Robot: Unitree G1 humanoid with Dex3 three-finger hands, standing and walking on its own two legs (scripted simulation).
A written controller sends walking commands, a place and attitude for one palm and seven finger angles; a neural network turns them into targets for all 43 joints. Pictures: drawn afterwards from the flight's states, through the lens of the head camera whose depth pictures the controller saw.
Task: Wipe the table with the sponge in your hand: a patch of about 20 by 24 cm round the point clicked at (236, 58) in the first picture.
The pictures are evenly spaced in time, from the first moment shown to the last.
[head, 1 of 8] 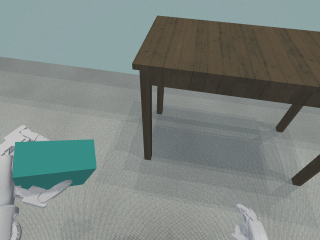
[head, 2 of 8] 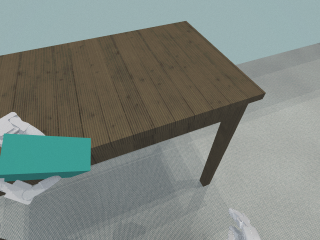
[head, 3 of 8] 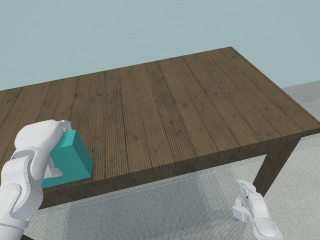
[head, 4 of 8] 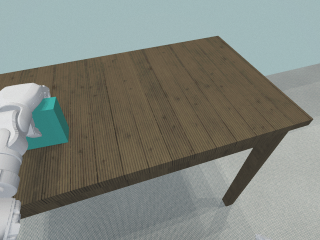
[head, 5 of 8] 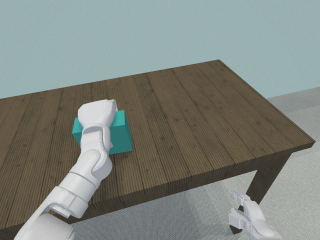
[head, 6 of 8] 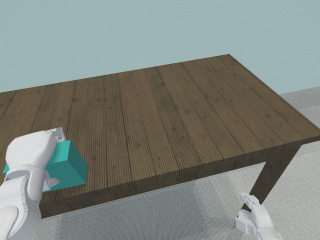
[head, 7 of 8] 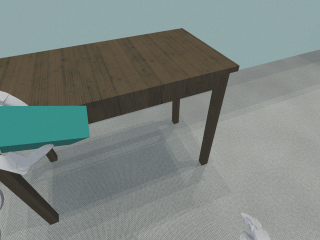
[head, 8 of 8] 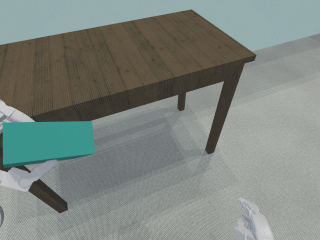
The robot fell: no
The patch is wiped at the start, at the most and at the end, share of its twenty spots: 0.00 1.00 1.00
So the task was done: yes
